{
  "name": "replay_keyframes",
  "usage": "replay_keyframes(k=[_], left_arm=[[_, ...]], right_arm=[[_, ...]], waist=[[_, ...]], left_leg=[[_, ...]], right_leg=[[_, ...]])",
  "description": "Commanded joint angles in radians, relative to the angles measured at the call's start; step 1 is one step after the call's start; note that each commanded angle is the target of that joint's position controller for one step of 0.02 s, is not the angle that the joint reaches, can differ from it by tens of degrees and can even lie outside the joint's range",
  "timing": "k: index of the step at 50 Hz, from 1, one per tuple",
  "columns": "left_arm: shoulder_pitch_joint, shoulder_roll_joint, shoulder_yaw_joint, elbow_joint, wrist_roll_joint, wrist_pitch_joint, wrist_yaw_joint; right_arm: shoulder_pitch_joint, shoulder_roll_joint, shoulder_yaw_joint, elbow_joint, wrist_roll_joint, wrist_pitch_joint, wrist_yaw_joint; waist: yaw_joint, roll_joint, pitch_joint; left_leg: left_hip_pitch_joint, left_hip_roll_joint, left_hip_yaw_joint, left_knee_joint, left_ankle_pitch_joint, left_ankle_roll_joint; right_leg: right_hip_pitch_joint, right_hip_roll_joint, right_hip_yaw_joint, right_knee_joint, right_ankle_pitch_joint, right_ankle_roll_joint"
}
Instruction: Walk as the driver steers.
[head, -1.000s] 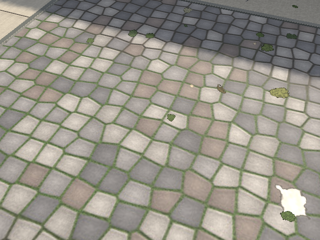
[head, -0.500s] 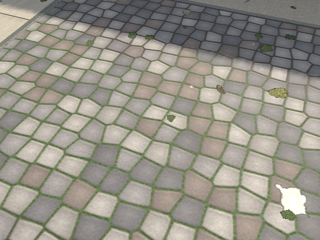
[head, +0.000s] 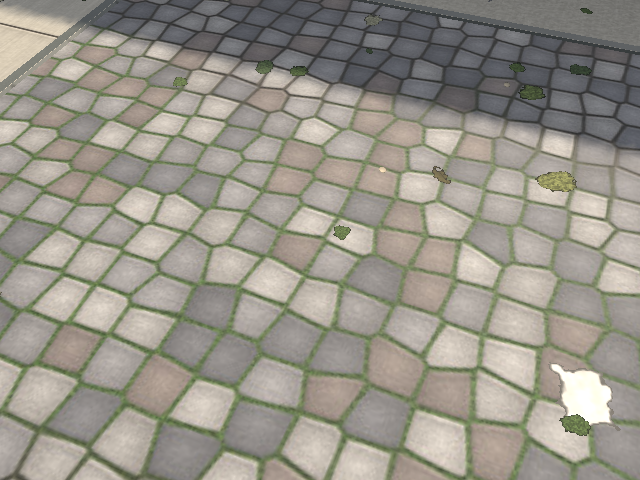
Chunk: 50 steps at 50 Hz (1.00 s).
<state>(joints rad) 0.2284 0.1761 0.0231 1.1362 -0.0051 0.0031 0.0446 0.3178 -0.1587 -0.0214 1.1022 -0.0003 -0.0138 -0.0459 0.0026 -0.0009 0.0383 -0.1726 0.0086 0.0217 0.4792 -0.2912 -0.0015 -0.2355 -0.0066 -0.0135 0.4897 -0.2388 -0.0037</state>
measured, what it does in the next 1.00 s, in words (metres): walks ahead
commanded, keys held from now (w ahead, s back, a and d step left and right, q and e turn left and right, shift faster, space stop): no key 0.54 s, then w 0.46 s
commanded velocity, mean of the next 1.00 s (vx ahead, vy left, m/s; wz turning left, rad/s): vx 0.13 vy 0.00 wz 0.00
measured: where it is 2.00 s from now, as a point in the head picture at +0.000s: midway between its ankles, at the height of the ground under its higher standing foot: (341, 408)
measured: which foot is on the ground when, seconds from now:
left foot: down 0.00-0.84, up 0.86-1.00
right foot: down 0.00-1.00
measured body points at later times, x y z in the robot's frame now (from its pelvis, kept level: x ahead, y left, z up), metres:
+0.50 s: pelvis +0.00 +0.00 +0.00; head +0.02 +0.00 +0.45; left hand +0.01 +0.24 -0.16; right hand -0.02 -0.23 -0.16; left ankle -0.02 +0.12 -0.74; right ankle +0.01 -0.12 -0.74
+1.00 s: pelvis +0.11 -0.03 +0.00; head +0.12 -0.04 +0.45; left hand +0.04 +0.20 -0.14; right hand +0.19 -0.29 -0.14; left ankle +0.09 +0.11 -0.64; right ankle +0.04 -0.12 -0.74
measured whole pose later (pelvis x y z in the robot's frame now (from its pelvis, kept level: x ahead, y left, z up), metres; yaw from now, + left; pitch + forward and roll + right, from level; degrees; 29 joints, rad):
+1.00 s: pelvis +0.11 -0.03 +0.00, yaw +0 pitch +2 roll +0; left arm 0.46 0.17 0.03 1.10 -0.01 -0.11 -0.01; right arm 0.26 -0.23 -0.06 0.98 0.04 -0.11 0.01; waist 0.04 0.03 -0.03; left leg -0.56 0.06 0.01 1.20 -0.26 0.08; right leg -0.07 0.03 -0.05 0.34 -0.30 -0.05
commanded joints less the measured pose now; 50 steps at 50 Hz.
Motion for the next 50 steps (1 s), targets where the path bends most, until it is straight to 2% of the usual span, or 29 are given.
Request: replay_keyframes(k=[1,27,28,30,31,32,34,35,36,37,38,39,40,41,42,43,44,45,46,47,48,49,50], left_arm=[[0.047,0.090,0.013,-0.019,0.000,-0.005,0.003],[0.080,0.078,0.014,-0.030,-0.002,-0.007,0.004],[0.099,0.068,0.012,-0.020,-0.001,-0.006,0.004],[0.107,0.091,0.023,-0.021,-0.014,-0.005,0.008],[0.097,0.095,0.025,-0.031,-0.016,-0.011,0.009],[0.089,0.087,0.024,-0.041,-0.019,-0.024,0.006],[0.059,0.064,0.022,-0.063,-0.022,-0.058,-0.007],[0.028,0.046,0.018,-0.081,-0.022,-0.073,-0.016],[0.009,0.025,0.014,-0.096,-0.025,-0.086,-0.025],[-0.008,0.033,0.014,-0.107,-0.027,-0.096,-0.032],[0.002,0.037,0.015,-0.111,-0.031,-0.104,-0.038],[0.039,0.030,0.014,-0.104,-0.038,-0.110,-0.041],[0.119,0.039,0.021,-0.072,-0.040,-0.115,-0.041],[0.222,0.065,0.037,-0.025,-0.033,-0.114,-0.039],[0.386,0.146,0.066,0.015,-0.025,-0.114,-0.035],[0.515,0.271,0.095,0.024,-0.024,-0.119,-0.044],[0.452,0.186,0.064,0.007,-0.003,-0.131,-0.046],[0.365,0.130,0.046,-0.021,-0.003,-0.137,-0.046],[0.302,0.115,0.036,-0.043,-0.002,-0.135,-0.052],[0.272,0.107,0.028,-0.053,-0.004,-0.129,-0.058],[0.272,0.079,0.017,-0.053,-0.002,-0.119,-0.058],[0.291,0.067,0.011,-0.050,0.001,-0.109,-0.054],[0.307,0.072,0.009,-0.049,0.002,-0.102,-0.048]], right_arm=[[0.080,-0.082,-0.012,-0.011,0.000,-0.004,-0.002],[0.103,-0.072,-0.011,-0.017,0.002,-0.006,-0.002],[0.123,-0.062,-0.010,-0.006,0.002,-0.004,-0.003],[0.119,-0.093,-0.022,-0.013,0.015,-0.001,-0.009],[0.115,-0.100,-0.025,-0.025,0.019,-0.005,-0.011],[0.123,-0.102,-0.026,-0.031,0.024,-0.015,-0.010],[0.177,-0.124,-0.036,-0.027,0.032,-0.042,-0.001],[0.215,-0.151,-0.047,-0.019,0.033,-0.051,0.004],[0.221,-0.183,-0.057,-0.020,0.034,-0.057,0.008],[0.201,-0.182,-0.058,-0.031,0.031,-0.061,0.011],[0.170,-0.179,-0.056,-0.047,0.028,-0.065,0.014],[0.121,-0.181,-0.055,-0.064,0.034,-0.068,0.018],[0.062,-0.173,-0.052,-0.084,0.042,-0.064,0.022],[0.023,-0.170,-0.051,-0.102,0.042,-0.062,0.024],[-0.041,-0.144,-0.043,-0.135,0.039,-0.072,0.026],[-0.037,-0.080,-0.026,-0.174,0.036,-0.095,0.024],[-0.049,-0.101,-0.030,-0.178,0.041,-0.112,0.028],[-0.041,-0.105,-0.030,-0.175,0.052,-0.120,0.040],[-0.043,-0.108,-0.032,-0.171,0.048,-0.123,0.047],[-0.066,-0.125,-0.042,-0.176,0.039,-0.126,0.049],[-0.087,-0.140,-0.052,-0.182,0.032,-0.122,0.052],[-0.087,-0.125,-0.052,-0.183,0.033,-0.115,0.059],[-0.097,-0.102,-0.047,-0.186,0.032,-0.105,0.066]], waist=[[0.000,0.004,0.025],[-0.001,0.004,0.028],[-0.001,0.005,0.003],[-0.001,0.017,0.049],[-0.004,0.018,0.096],[-0.009,0.024,0.128],[-0.034,0.070,0.136],[-0.051,0.123,0.126],[-0.048,0.185,0.126],[-0.042,0.178,0.140],[-0.021,0.167,0.144],[0.014,0.169,0.150],[0.062,0.143,0.139],[0.098,0.103,0.103],[0.164,-0.064,0.056],[0.182,-0.339,-0.016],[0.131,-0.213,0.000],[0.085,-0.118,0.049],[0.058,-0.063,0.046],[0.042,-0.033,0.061],[0.036,-0.042,0.060],[0.033,-0.064,0.053],[0.029,-0.068,0.054]], left_leg=[[-0.080,0.019,-0.019,-0.097,0.096,0.017],[-0.085,0.018,-0.020,-0.091,0.104,0.020],[-0.075,0.008,-0.010,-0.095,0.007,0.024],[-0.128,-0.003,-0.015,-0.078,-0.320,0.061],[-0.169,0.015,-0.044,-0.086,-0.434,0.084],[-0.189,0.044,-0.086,-0.097,-0.480,0.106],[-0.127,0.123,-0.207,-0.144,-0.492,0.157],[-0.063,0.192,-0.312,-0.203,-0.517,0.195],[-0.032,0.277,-0.438,-0.267,-0.530,0.240],[-0.059,0.319,-0.498,-0.296,-0.497,0.263],[-0.075,0.321,-0.487,-0.294,-0.454,0.259],[-0.108,0.299,-0.431,-0.264,-0.400,0.233],[-0.182,0.235,-0.324,-0.211,-0.326,0.186],[-0.272,0.160,-0.221,-0.117,-0.193,0.142],[-0.420,0.053,-0.065,0.191,0.008,0.075],[-0.614,-0.059,0.036,0.548,-0.108,0.030],[-0.708,-0.023,-0.087,0.760,-0.213,0.051],[-0.764,0.024,-0.117,0.847,-0.144,0.078],[-0.766,0.062,-0.104,0.842,-0.056,0.093],[-0.765,0.089,-0.088,0.789,0.012,0.097],[-0.729,0.107,-0.065,0.743,0.052,0.094],[-0.698,0.111,-0.046,0.711,0.073,0.085],[-0.684,0.113,-0.028,0.677,0.093,0.072]], right_leg=[[0.033,-0.025,0.027,-0.076,0.113,-0.026],[0.028,-0.024,0.025,-0.068,0.122,-0.025],[0.039,-0.012,0.013,-0.069,0.021,-0.027],[-0.030,0.017,-0.006,-0.036,-0.336,-0.052],[-0.086,0.007,0.010,-0.031,-0.444,-0.067],[-0.124,-0.007,0.029,-0.021,-0.468,-0.079],[-0.208,-0.009,0.022,0.066,-0.372,-0.077],[-0.266,0.009,-0.021,0.155,-0.286,-0.066],[-0.300,0.019,-0.051,0.245,-0.200,-0.069],[-0.302,-0.004,-0.028,0.294,-0.194,-0.086],[-0.285,-0.013,-0.020,0.287,-0.231,-0.103],[-0.216,-0.015,-0.026,0.184,-0.240,-0.116],[-0.046,0.006,-0.052,0.031,-0.178,-0.121],[0.144,0.026,-0.046,-0.015,-0.079,-0.108],[0.325,-0.106,0.185,-0.123,-0.124,-0.155],[0.480,-0.338,0.617,-0.282,-0.112,-0.284],[0.452,-0.397,0.725,-0.295,-0.076,-0.313],[0.425,-0.375,0.605,-0.274,-0.013,-0.284],[0.400,-0.328,0.476,-0.279,0.039,-0.248],[0.378,-0.293,0.379,-0.293,0.130,-0.219],[0.355,-0.249,0.287,-0.302,0.221,-0.186],[0.334,-0.225,0.231,-0.311,0.272,-0.172],[0.313,-0.213,0.194,-0.320,0.311,-0.171]])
